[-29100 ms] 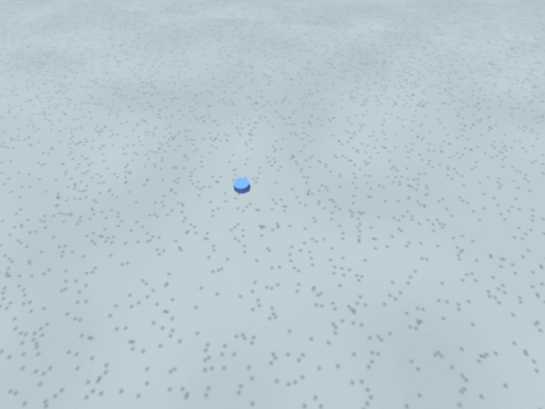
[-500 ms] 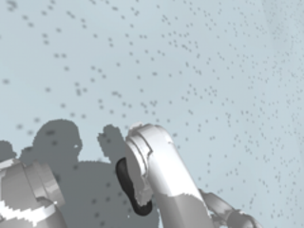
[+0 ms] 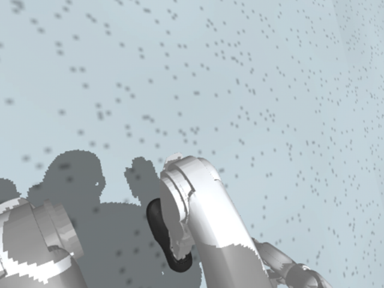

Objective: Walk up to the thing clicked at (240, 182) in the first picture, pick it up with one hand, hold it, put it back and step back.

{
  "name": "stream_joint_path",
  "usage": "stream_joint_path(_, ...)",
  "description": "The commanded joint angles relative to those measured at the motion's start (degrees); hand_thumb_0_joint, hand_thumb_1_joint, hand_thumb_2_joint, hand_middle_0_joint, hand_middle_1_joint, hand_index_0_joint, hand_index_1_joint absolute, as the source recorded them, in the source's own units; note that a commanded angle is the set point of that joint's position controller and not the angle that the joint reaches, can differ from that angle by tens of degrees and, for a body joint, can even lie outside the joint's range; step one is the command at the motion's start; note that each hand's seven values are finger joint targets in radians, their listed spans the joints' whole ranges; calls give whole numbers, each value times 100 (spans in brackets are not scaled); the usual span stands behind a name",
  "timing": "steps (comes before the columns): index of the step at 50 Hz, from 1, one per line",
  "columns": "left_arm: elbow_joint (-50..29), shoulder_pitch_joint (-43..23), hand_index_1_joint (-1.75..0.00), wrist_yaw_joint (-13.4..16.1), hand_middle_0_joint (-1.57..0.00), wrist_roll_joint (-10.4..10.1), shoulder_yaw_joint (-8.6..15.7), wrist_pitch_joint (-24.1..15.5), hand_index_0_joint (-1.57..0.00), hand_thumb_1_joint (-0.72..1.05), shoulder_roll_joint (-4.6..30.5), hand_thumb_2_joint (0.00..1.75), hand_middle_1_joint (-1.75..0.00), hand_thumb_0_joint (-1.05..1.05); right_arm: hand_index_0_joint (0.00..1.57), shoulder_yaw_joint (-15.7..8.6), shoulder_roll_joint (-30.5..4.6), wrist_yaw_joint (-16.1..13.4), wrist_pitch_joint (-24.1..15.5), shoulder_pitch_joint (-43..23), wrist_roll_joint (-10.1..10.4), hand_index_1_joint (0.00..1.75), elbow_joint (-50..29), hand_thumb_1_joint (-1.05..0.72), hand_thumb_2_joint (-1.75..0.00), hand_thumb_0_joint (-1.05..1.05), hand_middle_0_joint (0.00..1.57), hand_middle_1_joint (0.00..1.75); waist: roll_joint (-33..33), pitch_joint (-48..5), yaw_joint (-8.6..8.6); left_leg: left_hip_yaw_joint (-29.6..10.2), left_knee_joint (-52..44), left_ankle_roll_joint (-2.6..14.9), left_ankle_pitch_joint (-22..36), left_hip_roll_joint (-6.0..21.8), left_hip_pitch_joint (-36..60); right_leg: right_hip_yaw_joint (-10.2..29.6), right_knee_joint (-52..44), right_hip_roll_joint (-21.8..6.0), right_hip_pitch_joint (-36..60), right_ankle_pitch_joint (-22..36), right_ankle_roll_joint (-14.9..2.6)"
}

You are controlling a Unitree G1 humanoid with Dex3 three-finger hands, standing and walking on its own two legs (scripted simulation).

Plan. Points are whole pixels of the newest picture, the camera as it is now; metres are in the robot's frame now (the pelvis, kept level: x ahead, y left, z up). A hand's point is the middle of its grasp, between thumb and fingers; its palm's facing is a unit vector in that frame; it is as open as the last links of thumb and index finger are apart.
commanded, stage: close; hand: left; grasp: from above
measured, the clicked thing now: out of the picture +0.42 +0.37 -0.28
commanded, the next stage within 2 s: settle in 0.80 s
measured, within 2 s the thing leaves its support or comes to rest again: leaves its support in 1.22 s
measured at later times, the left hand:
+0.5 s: hand out of the picture +0.41 +0.35 -0.26, palm faces -0.41 -0.20 -0.89, open 10.8 cm
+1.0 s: hand out of the picture +0.41 +0.35 -0.25, palm faces -0.41 -0.20 -0.89, open 9.7 cm
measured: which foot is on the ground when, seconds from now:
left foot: down 0.00-1.00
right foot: down 0.00-1.00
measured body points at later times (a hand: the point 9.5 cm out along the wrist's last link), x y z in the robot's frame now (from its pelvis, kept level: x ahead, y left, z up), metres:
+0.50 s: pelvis +0.00 +0.00 +0.00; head +0.26 +0.16 +0.33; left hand +0.43 +0.36 -0.21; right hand +0.09 -0.24 -0.06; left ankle +0.06 +0.13 -0.26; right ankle +0.11 -0.12 -0.26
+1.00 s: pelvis +0.00 +0.00 +0.00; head +0.26 +0.15 +0.33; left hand +0.42 +0.36 -0.20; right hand +0.10 -0.24 -0.06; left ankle +0.06 +0.13 -0.26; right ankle +0.11 -0.12 -0.26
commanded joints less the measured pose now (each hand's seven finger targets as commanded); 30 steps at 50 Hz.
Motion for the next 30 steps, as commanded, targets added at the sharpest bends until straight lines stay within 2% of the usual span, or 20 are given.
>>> stream_joint_path(1, -255, -893, -92, 177, -23, -88, 85, -4, -27, -21, 1228, 74, -96, 0, 20, -542, -1884, -64, -36, 1026, 17, 30, 107, -89, -90, 0, 20, 30, 3131, -3511, -194, 667, -1570, 114, 1259, 254, 2767, -728, -1113, 87, 1819, 1642, -504)
stream_joint_path(2, -347, -1001, -91, 152, -24, -82, -5, -10, -28, -20, 1220, 72, -96, 0, 20, -511, -1887, -56, -59, 940, 48, 30, 105, -89, -90, 0, 20, 30, 3167, -3456, -207, 644, -1551, 103, 1240, 256, 2772, -761, -1033, 73, 1652, 1602, -499)
stream_joint_path(4, -337, -1021, -91, 143, -25, -108, -21, -8, -29, -18, 1187, 72, -96, 0, 20, -520, -1898, -72, -56, 893, 58, 30, 82, -89, -90, 0, 20, 30, 3177, -3449, -218, 634, -1585, 101, 1189, 254, 2775, -757, -1057, 77, 1666, 1573, -506)
stream_joint_path(6, -339, -959, -89, 176, -28, -109, 51, 6, -32, -14, 1284, 70, -94, 0, 20, -536, -1929, -98, -36, 887, 30, 30, 58, -89, -90, 0, 20, 30, 3204, -3501, -182, 686, -1596, 113, 1147, 259, 2763, -713, -1163, 103, 1793, 1561, -506)
stream_joint_path(10, -252, -1025, -87, 137, -31, -100, -90, 33, -36, -8, 1177, 66, -92, 0, 20, -483, -1876, -104, -52, 902, 24, 30, 41, -89, -90, 0, 20, 30, 3061, -3305, -274, 722, -1536, 140, 997, 238, 2576, -685, -1187, 82, 1706, 1452, -493)
stream_joint_path(11, -358, -1034, -85, 127, -33, -164, -52, 37, -38, -7, 1193, 67, -91, 0, 20, -507, -1897, -112, -55, 889, 37, 30, 70, -89, -90, 0, 20, 30, 3034, -3354, -231, 680, -1553, 136, 999, 253, 2585, -704, -1184, 95, 1665, 1450, -489)
stream_joint_path(13, -335, -992, -84, 112, -36, -154, -43, 45, -41, -3, 1175, 65, -89, 0, 20, -502, -1925, -108, -64, 979, 29, 30, 65, -89, -90, 0, 20, 30, 3101, -3481, -247, 645, -1589, 117, 1176, 252, 2732, -738, -1142, 95, 1761, 1593, -488)
stream_joint_path(14, -293, -974, -82, 101, -37, -156, -107, 51, -41, -3, 1139, 65, -87, 0, 20, -504, -1909, -122, -63, 877, 55, 30, 36, -89, -90, 0, 20, 30, 3018, -3405, -232, 637, -1579, 120, 1058, 261, 2655, -720, -1136, 82, 1714, 1494, -493)
stream_joint_path(17, -289, -878, -81, 111, -40, -209, -105, 60, -45, 2, 1090, 62, -86, 0, 20, -491, -1902, -133, -30, 897, 34, 30, 26, -89, -90, 0, 20, 30, 3026, -3429, -203, 642, -1612, 117, 1060, 261, 2606, -706, -1184, 100, 1823, 1502, -496)
stream_joint_path(19, -311, -861, -79, 106, -43, -193, -25, 71, -48, 6, 1190, 60, -85, 0, 20, -481, -1900, -137, -15, 926, 28, 30, -1, -89, -90, 0, 20, 30, 3089, -3547, -150, 647, -1620, 118, 1167, 249, 2705, -729, -1158, 93, 1834, 1589, -499)
stream_joint_path(21, -208, -792, -77, 61, -45, -230, -101, 82, -50, 8, 1044, 58, -82, 0, 20, -476, -1877, -134, 0, 921, 25, 30, 6, -89, -90, 0, 20, 30, 3070, -3347, -212, 662, -1644, 117, 1082, 247, 2621, -727, -1172, 96, 1753, 1519, -497)
stream_joint_path(23, -225, -680, -75, 51, -47, -267, -54, 94, -52, 11, 1037, 57, -80, 0, 20, -496, -1898, -156, 21, 899, 16, 30, 10, -89, -90, 0, 20, 30, 3019, -3446, -164, 666, -1654, 115, 1100, 253, 2620, -704, -1222, 114, 1885, 1534, -497)
stream_joint_path(26, -351, -851, -74, 13, -50, -228, -103, 97, -56, 15, 995, 56, -80, 0, 20, -495, -1876, -131, 38, 964, 32, 30, -3, -89, -90, 0, 20, 30, 3156, -3404, -186, 608, -1717, 94, 1145, 234, 2710, -769, -1127, 84, 1680, 1544, -503)
stream_joint_path(27, -217, -716, -73, -3, -52, -227, -143, 107, -57, 17, 935, 55, -79, 0, 20, -508, -1852, -138, 53, 900, 22, 30, -1, -89, -90, 0, 20, 30, 3086, -3371, -175, 617, -1700, 98, 1092, 248, 2665, -731, -1156, 93, 1716, 1506, -514)
stream_joint_path(29, -291, -739, -72, -26, -54, -229, -133, 113, -59, 18, 971, 55, -77, 0, 20, -507, -1889, -139, 48, 963, 37, 30, -41, -89, -90, 0, 20, 30, 2989, -3443, -224, 641, -1667, 123, 1175, 229, 2692, -724, -1195, 93, 1826, 1610, -492)
stream_joint_path(30, -451, -862, -70, -14, -54, -229, -94, 95, -59, 20, 1024, 52, -75, 0, 20, -499, -1891, -126, 58, 979, 40, 30, -21, -89, -90, 0, 20, 30, 3133, -3531, -174, 614, -1679, 101, 1304, 238, 2750, -743, -1142, 88, 1823, 1686, -493)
